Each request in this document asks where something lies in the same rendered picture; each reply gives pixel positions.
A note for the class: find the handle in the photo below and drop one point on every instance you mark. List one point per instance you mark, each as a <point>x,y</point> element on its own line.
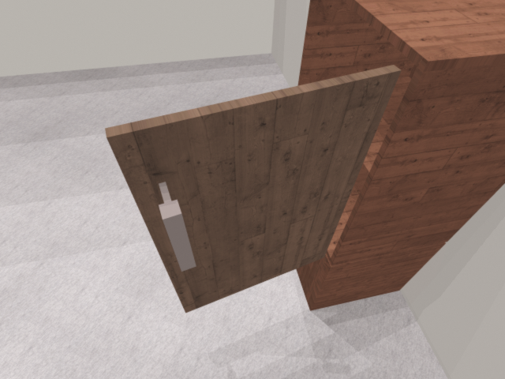
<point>175,228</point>

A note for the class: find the cupboard door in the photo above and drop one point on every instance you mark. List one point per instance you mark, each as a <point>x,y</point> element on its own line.
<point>261,181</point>

